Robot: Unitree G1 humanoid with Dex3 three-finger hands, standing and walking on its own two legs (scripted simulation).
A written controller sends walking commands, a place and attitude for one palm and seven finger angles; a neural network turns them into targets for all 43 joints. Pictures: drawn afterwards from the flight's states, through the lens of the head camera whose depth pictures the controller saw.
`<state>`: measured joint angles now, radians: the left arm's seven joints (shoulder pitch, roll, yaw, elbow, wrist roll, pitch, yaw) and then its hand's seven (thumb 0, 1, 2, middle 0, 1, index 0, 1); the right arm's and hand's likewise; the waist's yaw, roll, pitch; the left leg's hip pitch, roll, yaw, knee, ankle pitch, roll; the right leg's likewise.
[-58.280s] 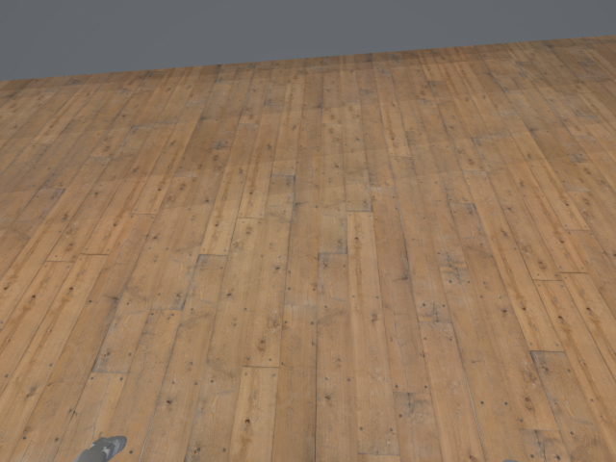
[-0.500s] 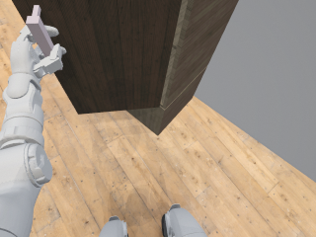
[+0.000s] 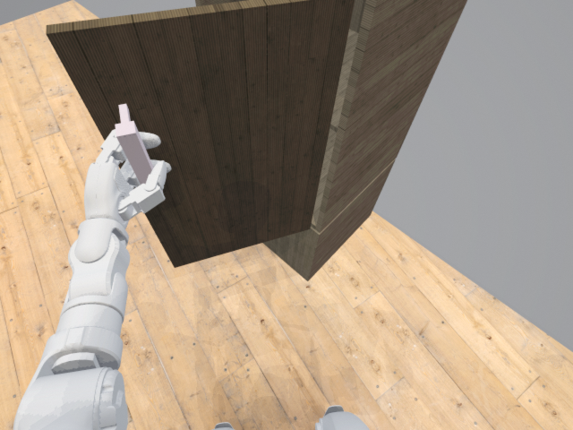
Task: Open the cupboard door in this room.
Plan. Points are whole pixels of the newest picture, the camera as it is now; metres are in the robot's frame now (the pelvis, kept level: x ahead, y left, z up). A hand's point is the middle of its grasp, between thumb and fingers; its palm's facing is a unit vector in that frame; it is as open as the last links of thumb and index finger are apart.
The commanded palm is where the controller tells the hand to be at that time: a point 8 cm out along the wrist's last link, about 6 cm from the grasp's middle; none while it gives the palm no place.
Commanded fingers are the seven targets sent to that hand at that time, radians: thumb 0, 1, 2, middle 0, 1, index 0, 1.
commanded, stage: pull the door open along its arc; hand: left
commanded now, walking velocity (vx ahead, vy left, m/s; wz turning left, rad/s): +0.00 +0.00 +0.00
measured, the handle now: (140, 154) +0.49 +0.20 +0.08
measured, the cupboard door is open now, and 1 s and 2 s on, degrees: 62 95 99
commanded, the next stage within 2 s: open thumb and fingers to let go in 0.66 s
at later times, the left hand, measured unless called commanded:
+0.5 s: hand (218, 243) +0.34 +0.08 +0.08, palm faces +0.47 -0.88 +0.00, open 6.3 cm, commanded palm +0.27 +0.10 +0.07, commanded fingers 0.00 0.90 0.90 -0.40 -1.35 -0.40 -1.35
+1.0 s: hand (248, 268) +0.31 +0.04 +0.07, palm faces +0.45 -0.89 -0.07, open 7.1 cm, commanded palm +0.26 +0.07 +0.07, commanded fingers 0.00 -0.01 0.51 -0.34 -1.25 -0.34 -1.25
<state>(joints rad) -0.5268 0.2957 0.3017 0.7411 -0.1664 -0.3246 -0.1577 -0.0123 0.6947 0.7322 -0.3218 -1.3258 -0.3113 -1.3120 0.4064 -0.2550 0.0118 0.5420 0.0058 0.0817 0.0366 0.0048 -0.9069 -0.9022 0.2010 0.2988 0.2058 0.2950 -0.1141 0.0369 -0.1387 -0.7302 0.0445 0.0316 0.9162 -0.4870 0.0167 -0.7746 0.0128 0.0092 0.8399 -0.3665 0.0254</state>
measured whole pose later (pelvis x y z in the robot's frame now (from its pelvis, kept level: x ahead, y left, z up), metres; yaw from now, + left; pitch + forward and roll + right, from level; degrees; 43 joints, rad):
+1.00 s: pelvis -0.01 -0.05 +0.01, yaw +6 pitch +8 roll +0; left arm -0.07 -0.12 -0.22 0.22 0.09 -0.11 0.63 -0.01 0.48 0.72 -0.36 -1.31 -0.37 -1.31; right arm 0.13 -0.18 0.01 0.59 -0.08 0.03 0.02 0.01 -0.91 -0.90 0.20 0.30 0.20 0.29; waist 0.00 0.04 -0.10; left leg -0.56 0.02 -0.06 0.85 -0.44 -0.05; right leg -0.60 -0.02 -0.08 0.86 -0.41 -0.04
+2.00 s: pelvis -0.03 -0.02 +0.00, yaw +4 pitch +6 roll +0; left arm -0.04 -0.03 -0.24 0.21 -0.06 -0.22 0.14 -0.02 -0.50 0.30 -0.18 -0.33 -0.14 -0.34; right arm 0.24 -0.21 0.03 0.53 -0.01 -0.03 -0.01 0.01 -0.91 -0.90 0.20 0.30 0.20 0.29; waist -0.01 0.04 -0.06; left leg -0.56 0.00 -0.01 0.89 -0.44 0.00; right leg -0.61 -0.04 -0.03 0.88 -0.38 0.00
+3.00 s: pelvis -0.01 -0.03 -0.02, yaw +5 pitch +10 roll +0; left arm 0.49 0.12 -0.10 -0.28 -0.11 -0.28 -0.07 -0.02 -0.50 0.30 -0.15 -0.30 -0.15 -0.30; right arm 0.26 -0.23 0.02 0.44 0.00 -0.13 -0.03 0.01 -0.91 -0.90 0.20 0.30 0.21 0.30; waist 0.00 0.05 -0.09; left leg -0.66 0.01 -0.05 1.02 -0.53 -0.03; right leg -0.70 -0.02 -0.06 1.00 -0.47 -0.01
